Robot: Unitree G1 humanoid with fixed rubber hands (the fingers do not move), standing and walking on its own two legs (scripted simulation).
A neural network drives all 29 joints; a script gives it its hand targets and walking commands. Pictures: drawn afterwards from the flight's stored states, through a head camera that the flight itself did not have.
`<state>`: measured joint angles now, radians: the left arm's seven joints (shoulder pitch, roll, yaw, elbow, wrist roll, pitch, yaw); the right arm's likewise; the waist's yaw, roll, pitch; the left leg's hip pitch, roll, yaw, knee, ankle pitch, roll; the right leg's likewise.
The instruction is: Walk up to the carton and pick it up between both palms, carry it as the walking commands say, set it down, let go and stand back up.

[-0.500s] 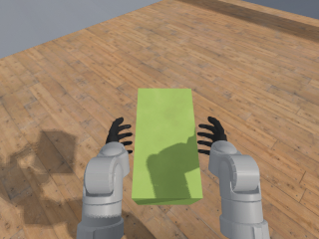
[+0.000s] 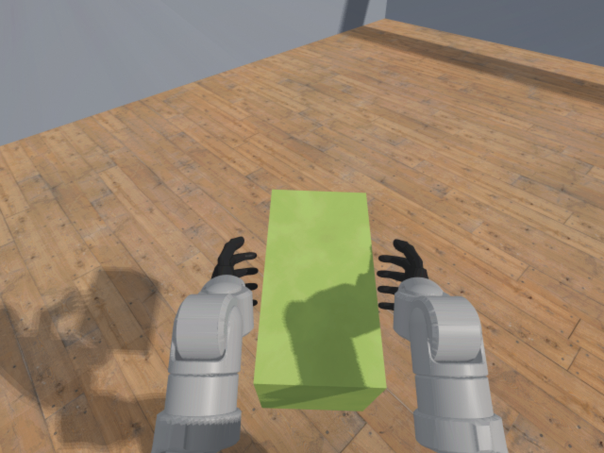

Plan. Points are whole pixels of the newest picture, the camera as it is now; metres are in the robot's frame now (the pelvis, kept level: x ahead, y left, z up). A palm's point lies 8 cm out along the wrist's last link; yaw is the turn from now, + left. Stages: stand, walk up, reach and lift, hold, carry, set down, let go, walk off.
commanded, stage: carry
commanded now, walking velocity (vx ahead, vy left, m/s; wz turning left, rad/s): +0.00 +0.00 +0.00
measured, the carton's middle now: (315, 296) +0.37 -0.01 +0.01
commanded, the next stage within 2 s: none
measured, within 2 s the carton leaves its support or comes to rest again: neither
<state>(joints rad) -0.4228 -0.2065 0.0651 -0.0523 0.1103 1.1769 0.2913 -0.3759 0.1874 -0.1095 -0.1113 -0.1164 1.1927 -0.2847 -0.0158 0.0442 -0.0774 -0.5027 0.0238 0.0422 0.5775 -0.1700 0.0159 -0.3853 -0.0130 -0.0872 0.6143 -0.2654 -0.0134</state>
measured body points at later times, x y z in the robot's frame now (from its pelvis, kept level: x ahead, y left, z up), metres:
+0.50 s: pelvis -0.07 +0.03 -0.02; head -0.11 +0.04 +0.43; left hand +0.24 +0.13 +0.06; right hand +0.23 -0.11 +0.06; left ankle +0.11 +0.10 -0.72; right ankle -0.06 -0.07 -0.68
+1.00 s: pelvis -0.13 +0.04 +0.01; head -0.15 +0.05 +0.46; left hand +0.18 +0.15 +0.07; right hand +0.17 -0.10 +0.07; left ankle -0.09 +0.14 -0.72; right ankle -0.09 -0.02 -0.72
